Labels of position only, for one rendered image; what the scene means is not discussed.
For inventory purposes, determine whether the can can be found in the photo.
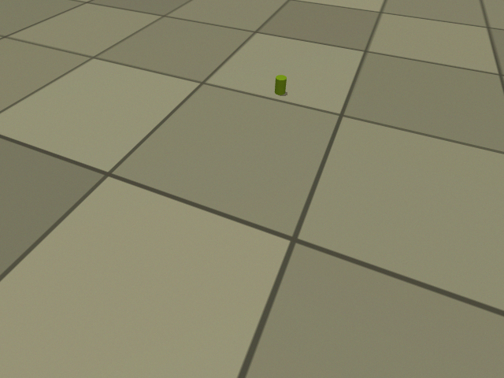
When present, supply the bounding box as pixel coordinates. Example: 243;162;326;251
275;75;287;95

